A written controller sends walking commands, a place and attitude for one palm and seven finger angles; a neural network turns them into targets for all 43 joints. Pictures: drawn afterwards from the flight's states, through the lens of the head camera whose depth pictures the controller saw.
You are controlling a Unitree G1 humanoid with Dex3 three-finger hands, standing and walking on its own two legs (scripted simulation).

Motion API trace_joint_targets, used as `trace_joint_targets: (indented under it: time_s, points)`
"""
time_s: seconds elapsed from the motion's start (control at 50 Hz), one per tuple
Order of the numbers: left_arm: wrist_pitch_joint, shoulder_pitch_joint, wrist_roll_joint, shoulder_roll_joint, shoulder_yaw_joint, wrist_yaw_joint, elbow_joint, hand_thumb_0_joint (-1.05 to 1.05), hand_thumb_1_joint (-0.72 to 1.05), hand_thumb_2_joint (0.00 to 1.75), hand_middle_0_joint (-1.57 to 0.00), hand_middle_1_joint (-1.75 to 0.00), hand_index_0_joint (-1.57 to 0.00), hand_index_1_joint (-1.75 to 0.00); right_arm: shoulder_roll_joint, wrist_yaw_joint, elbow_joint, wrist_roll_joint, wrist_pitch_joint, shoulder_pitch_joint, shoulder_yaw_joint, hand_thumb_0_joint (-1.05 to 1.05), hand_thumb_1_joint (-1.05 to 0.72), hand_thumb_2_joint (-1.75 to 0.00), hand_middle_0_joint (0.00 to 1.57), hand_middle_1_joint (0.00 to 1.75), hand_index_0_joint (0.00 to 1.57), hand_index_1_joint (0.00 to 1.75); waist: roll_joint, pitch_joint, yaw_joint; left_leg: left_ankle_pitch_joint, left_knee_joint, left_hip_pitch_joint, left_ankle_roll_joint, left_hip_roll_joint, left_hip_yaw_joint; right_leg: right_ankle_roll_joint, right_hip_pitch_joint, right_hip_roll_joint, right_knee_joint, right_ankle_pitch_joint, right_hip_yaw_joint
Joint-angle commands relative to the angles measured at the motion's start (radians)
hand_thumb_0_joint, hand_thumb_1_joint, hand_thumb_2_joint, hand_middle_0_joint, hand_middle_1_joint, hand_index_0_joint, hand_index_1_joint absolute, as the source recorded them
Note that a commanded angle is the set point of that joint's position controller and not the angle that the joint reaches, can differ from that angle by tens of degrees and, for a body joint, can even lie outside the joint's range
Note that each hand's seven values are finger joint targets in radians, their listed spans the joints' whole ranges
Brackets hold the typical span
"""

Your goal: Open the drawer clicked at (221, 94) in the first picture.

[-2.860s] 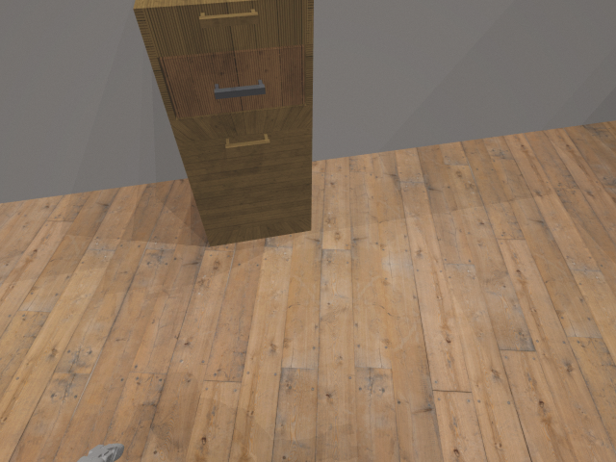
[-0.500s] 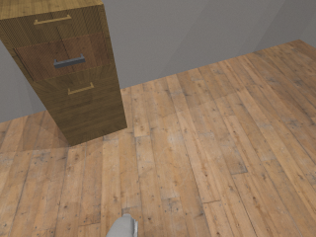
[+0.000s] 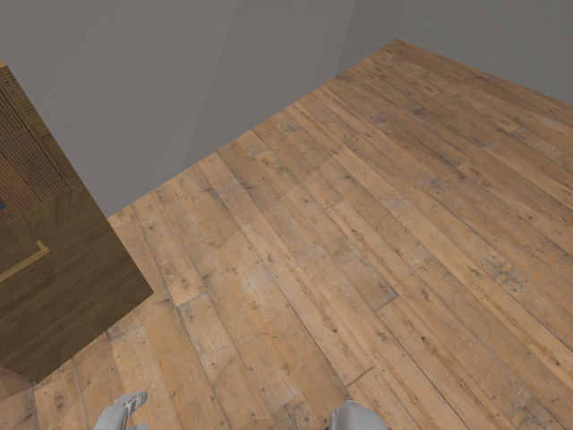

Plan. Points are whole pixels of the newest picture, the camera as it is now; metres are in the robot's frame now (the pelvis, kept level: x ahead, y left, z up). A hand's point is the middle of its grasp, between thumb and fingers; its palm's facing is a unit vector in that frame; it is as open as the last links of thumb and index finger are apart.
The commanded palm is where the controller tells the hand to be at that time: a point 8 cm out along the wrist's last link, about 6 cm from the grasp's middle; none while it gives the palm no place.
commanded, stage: walk to a spot facing it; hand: left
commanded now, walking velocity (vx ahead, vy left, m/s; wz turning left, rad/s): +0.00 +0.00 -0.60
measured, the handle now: out of the picture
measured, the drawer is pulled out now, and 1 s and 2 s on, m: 0.00 0.00 0.00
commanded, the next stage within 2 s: none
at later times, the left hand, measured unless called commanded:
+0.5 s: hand (178, 385) +0.22 +0.20 -0.18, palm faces -0.24 -0.95 -0.19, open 7.4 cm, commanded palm none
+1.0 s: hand (237, 341) +0.28 +0.10 -0.15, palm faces -0.55 -0.79 -0.28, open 7.4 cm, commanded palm none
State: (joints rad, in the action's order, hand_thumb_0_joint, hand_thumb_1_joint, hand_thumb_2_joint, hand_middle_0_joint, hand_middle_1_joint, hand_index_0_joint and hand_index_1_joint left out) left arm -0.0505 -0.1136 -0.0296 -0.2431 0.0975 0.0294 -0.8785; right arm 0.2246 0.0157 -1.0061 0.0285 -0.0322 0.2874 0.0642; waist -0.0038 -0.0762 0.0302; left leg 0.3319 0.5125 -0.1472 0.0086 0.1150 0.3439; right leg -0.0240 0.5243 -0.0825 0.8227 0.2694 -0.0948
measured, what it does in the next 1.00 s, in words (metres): steps on the spot, turning right: right foot, then left foot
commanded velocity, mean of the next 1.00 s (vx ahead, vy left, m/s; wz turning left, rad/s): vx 0.00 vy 0.00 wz -0.60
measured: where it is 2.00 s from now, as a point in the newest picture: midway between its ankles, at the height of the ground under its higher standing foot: outside the picture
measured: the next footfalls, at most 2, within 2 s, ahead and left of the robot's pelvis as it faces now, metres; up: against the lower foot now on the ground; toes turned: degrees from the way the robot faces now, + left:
right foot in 0.10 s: +0.13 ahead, -0.13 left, +0.00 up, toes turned -10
left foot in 0.44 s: +0.16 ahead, +0.13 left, +0.00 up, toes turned -10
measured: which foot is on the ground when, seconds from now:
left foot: down 0.00-0.08, up 0.10-0.42, down 0.44-0.90, up 0.92-1.00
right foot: up 0.00-0.08, down 0.10-0.46, up 0.48-0.88, down 0.90-1.00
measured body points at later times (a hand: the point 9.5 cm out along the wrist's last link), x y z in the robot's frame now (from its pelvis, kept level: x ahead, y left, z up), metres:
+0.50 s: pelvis +0.07 +0.03 -0.01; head +0.11 +0.05 +0.44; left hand +0.23 +0.25 -0.16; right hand +0.10 -0.23 -0.13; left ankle +0.12 +0.14 -0.74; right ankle +0.07 -0.11 -0.72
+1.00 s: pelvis +0.07 +0.00 -0.01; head +0.10 -0.05 +0.44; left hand +0.31 +0.14 -0.13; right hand -0.06 -0.23 -0.17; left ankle +0.12 +0.14 -0.67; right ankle +0.01 -0.07 -0.73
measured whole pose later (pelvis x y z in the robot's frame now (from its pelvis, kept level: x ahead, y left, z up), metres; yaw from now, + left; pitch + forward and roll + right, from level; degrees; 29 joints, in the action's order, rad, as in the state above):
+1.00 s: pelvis +0.07 +0.00 -0.01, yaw -35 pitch +1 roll +1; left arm -0.03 -0.14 -0.01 -0.20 0.06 0.00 -0.88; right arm 0.25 0.02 -0.96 0.02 0.06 0.24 0.08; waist 0.05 -0.10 0.02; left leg 0.50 1.06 -0.43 -0.08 0.15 0.11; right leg 0.04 0.29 0.00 0.61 0.34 -0.06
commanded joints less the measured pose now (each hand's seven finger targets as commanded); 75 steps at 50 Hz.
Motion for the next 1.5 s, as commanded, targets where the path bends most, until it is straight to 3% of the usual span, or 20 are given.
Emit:
trace_joint_targets:
  time_s: [0.0, 0.04, 0.06, 0.08, 0.18, 0.38, 0.4, 0.44, 0.56, 0.76, 0.84, 0.88, 0.9, 0.98, 1.2, 1.28, 1.32, 1.34, 1.42, 1.48]
  points:
    - [0.022, 0.006, -0.001, -0.020, -0.008, 0.006, 0.081, 0.00, 0.90, 0.90, -0.20, -0.30, -0.20, -0.30, 0.164, 0.002, 0.076, 0.004, 0.000, 0.015, 0.031, 0.00, -0.90, -0.90, 0.20, 0.30, 0.20, 0.30, 0.127, 0.050, -0.006, -0.527, -0.055, 0.027, 0.085, 0.273, -0.111, 0.016, -0.125, 0.035, -0.126, 0.026, -0.026]
    - [0.045, -0.133, -0.004, -0.086, 0.004, -0.003, 0.053, 0.00, 0.90, 0.90, -0.20, -0.30, -0.20, -0.30, 0.169, -0.006, 0.092, -0.004, 0.007, 0.020, 0.028, 0.00, -0.90, -0.90, 0.20, 0.30, 0.20, 0.30, 0.035, 0.136, -0.089, -0.577, 0.255, -0.064, 0.010, 0.230, -0.049, 0.054, -0.393, 0.045, -0.309, -0.133, -0.011]
    - [0.063, -0.220, -0.010, -0.214, 0.029, -0.018, 0.034, 0.00, 0.90, 0.90, -0.20, -0.30, -0.20, -0.30, 0.105, -0.016, 0.130, -0.015, 0.013, 0.044, 0.012, 0.00, -0.90, -0.90, 0.20, 0.30, 0.20, 0.30, -0.246, 0.235, -0.117, -0.085, 0.566, -0.370, -0.061, 0.089, -0.020, 0.163, -0.670, -0.212, -0.358, -0.498, 0.357]
    - [0.059, -0.289, 0.021, -0.282, 0.038, -0.031, 0.015, 0.00, 0.90, 0.90, -0.20, -0.30, -0.20, -0.30, 0.094, -0.002, 0.166, -0.018, 0.017, -0.005, 0.005, 0.00, -0.90, -0.90, 0.20, 0.30, 0.20, 0.30, -0.254, 0.283, -0.138, 0.322, 0.768, -0.484, -0.089, -0.005, -0.168, 0.278, -0.687, -0.366, -0.371, -0.927, 0.518]
    - [0.038, -0.018, 0.013, -0.172, 0.007, -0.052, 0.086, 0.00, 0.90, 0.90, -0.20, -0.30, -0.20, -0.30, 0.091, 0.009, 0.140, -0.008, 0.060, -0.037, 0.000, 0.00, -0.90, -0.90, 0.20, 0.30, 0.20, 0.30, -0.114, 0.148, -0.021, 0.111, 0.648, -0.364, -0.100, 0.038, -0.296, 0.205, -0.314, -0.175, -0.440, -0.495, 0.299]
    - [0.012, 0.001, 0.009, -0.168, 0.021, -0.033, 0.100, 0.00, 0.90, 0.90, -0.20, -0.30, -0.20, -0.30, 0.074, 0.015, 0.162, -0.022, 0.035, 0.020, 0.004, 0.00, -0.90, -0.90, 0.20, 0.30, 0.20, 0.30, -0.173, 0.157, 0.011, -0.034, 0.068, -0.076, -0.072, -0.074, -0.247, 0.143, -0.168, -0.069, -0.376, -0.239, 0.396]
    - [0.008, 0.009, 0.016, -0.134, 0.015, -0.032, 0.109, 0.00, 0.90, 0.90, -0.20, -0.30, -0.20, -0.30, 0.101, 0.021, 0.154, -0.022, 0.024, 0.061, 0.008, 0.00, -0.90, -0.90, 0.20, 0.30, 0.20, 0.30, -0.095, 0.172, 0.034, -0.078, -0.085, 0.036, -0.058, -0.030, -0.290, 0.097, -0.103, -0.017, -0.294, -0.177, 0.358]
    - [0.005, -0.042, 0.014, -0.058, 0.007, -0.017, 0.139, 0.00, 0.90, 0.90, -0.20, -0.30, -0.20, -0.30, 0.249, 0.018, 0.194, -0.006, 0.023, 0.030, 0.030, 0.00, -0.90, -0.90, 0.20, 0.30, 0.20, 0.30, 0.332, 0.112, 0.009, -0.060, -0.294, 0.013, 0.097, 0.375, -0.684, -0.009, 0.106, 0.141, 0.161, 0.314, 0.123]
    - [-0.003, -0.081, 0.007, -0.057, 0.018, 0.007, 0.062, 0.00, 0.90, 0.90, -0.20, -0.30, -0.20, -0.30, 0.128, 0.024, 0.193, -0.004, 0.004, -0.073, 0.011, 0.00, -0.90, -0.90, 0.20, 0.30, 0.20, 0.30, 0.154, 0.093, -0.029, -0.448, -0.185, 0.041, 0.093, 0.208, -0.308, -0.047, 0.089, 0.052, 0.387, 0.113, 0.102]
    - [0.002, 0.007, 0.008, -0.026, 0.000, 0.006, 0.080, 0.00, 0.90, 0.90, -0.20, -0.30, -0.20, -0.30, 0.168, 0.007, 0.121, 0.000, 0.022, 0.007, 0.045, 0.00, -0.90, -0.90, 0.20, 0.30, 0.20, 0.30, 0.218, 0.104, 0.026, -0.550, -0.111, 0.110, 0.112, 0.276, -0.192, -0.028, -0.066, 0.040, -0.017, 0.181, -0.004]
    - [0.028, -0.105, 0.007, -0.070, 0.006, -0.007, 0.051, 0.00, 0.90, 0.90, -0.20, -0.30, -0.20, -0.30, 0.172, -0.004, 0.120, -0.009, 0.028, -0.010, 0.051, 0.00, -0.90, -0.90, 0.20, 0.30, 0.20, 0.30, 0.139, 0.162, -0.042, -0.515, 0.132, 0.011, 0.010, 0.242, -0.099, 0.020, -0.349, 0.060, -0.377, -0.085, -0.018]
    - [0.044, -0.233, 0.009, -0.269, 0.043, -0.035, 0.016, 0.00, 0.90, 0.90, -0.20, -0.30, -0.20, -0.30, 0.064, -0.010, 0.199, -0.015, 0.041, -0.065, 0.016, 0.00, -0.90, -0.90, 0.20, 0.30, 0.20, 0.30, -0.304, 0.206, -0.109, 0.300, 0.568, -0.465, -0.097, 0.029, -0.139, 0.210, -0.614, -0.339, -0.436, -0.723, 0.481]
    - [0.038, -0.247, 0.019, -0.257, 0.047, -0.047, 0.012, 0.00, 0.90, 0.90, -0.20, -0.30, -0.20, -0.30, 0.084, 0.008, 0.211, -0.018, 0.053, -0.123, 0.013, 0.00, -0.90, -0.90, 0.20, 0.30, 0.20, 0.30, -0.266, 0.203, -0.128, 0.308, 0.640, -0.472, -0.083, 0.030, -0.285, 0.247, -0.542, -0.313, -0.439, -0.706, 0.459]
    - [0.035, -0.057, 0.014, -0.158, 0.014, -0.048, 0.059, 0.00, 0.90, 0.90, -0.20, -0.30, -0.20, -0.30, 0.088, 0.005, 0.162, -0.008, 0.065, -0.110, 0.018, 0.00, -0.90, -0.90, 0.20, 0.30, 0.20, 0.30, -0.134, 0.109, -0.036, 0.085, 0.619, -0.420, -0.104, 0.028, -0.308, 0.193, -0.394, -0.156, -0.435, -0.534, 0.300]
    - [0.029, -0.067, 0.006, -0.196, 0.025, -0.042, 0.066, 0.00, 0.90, 0.90, -0.20, -0.30, -0.20, -0.30, 0.096, 0.010, 0.202, -0.021, 0.051, -0.162, 0.011, 0.00, -0.90, -0.90, 0.20, 0.30, 0.20, 0.30, -0.165, 0.139, -0.052, 0.090, 0.306, -0.305, -0.094, -0.060, -0.307, 0.214, -0.395, -0.116, -0.413, -0.510, 0.447]
    - [0.017, -0.016, 0.017, -0.185, 0.023, -0.040, 0.080, 0.00, 0.90, 0.90, -0.20, -0.30, -0.20, -0.30, 0.105, 0.022, 0.184, -0.027, 0.037, -0.058, 0.010, 0.00, -0.90, -0.90, 0.20, 0.30, 0.20, 0.30, -0.142, 0.162, 0.003, -0.089, -0.040, -0.053, -0.071, -0.080, -0.291, 0.138, -0.277, -0.053, -0.317, -0.484, 0.460]
    - [0.010, -0.051, 0.027, -0.086, 0.005, -0.026, 0.108, 0.00, 0.90, 0.90, -0.20, -0.30, -0.20, -0.30, 0.235, 0.019, 0.193, -0.011, 0.027, -0.023, 0.032, 0.00, -0.90, -0.90, 0.20, 0.30, 0.20, 0.30, 0.256, 0.180, 0.005, -0.305, -0.214, 0.170, 0.054, 0.268, -0.619, 0.020, 0.022, 0.160, -0.018, 0.114, 0.249]
    - [0.012, -0.063, 0.014, -0.100, 0.010, -0.024, 0.110, 0.00, 0.90, 0.90, -0.20, -0.30, -0.20, -0.30, 0.258, 0.017, 0.207, -0.008, 0.031, -0.036, 0.032, 0.00, -0.90, -0.90, 0.20, 0.30, 0.20, 0.30, 0.293, 0.149, 0.003, -0.326, -0.235, 0.078, 0.141, 0.392, -0.681, -0.011, 0.045, 0.139, 0.212, 0.345, 0.169]
    - [0.002, -0.073, 0.005, -0.103, 0.023, 0.003, 0.070, 0.00, 0.90, 0.90, -0.20, -0.30, -0.20, -0.30, 0.153, 0.024, 0.231, -0.003, 0.016, -0.147, 0.006, 0.00, -0.90, -0.90, 0.20, 0.30, 0.20, 0.30, 0.145, 0.083, -0.046, -0.442, -0.195, 0.003, 0.107, 0.220, -0.393, -0.042, 0.052, 0.067, 0.410, 0.169, 0.139]
    - [-0.003, -0.034, 0.010, -0.073, 0.009, 0.008, 0.083, 0.00, 0.90, 0.90, -0.20, -0.30, -0.20, -0.30, 0.157, 0.021, 0.198, -0.005, 0.014, -0.052, 0.016, 0.00, -0.90, -0.90, 0.20, 0.30, 0.20, 0.30, 0.166, 0.122, -0.007, -0.605, -0.148, 0.114, 0.117, 0.207, -0.318, -0.056, 0.041, 0.053, 0.308, 0.175, 0.094]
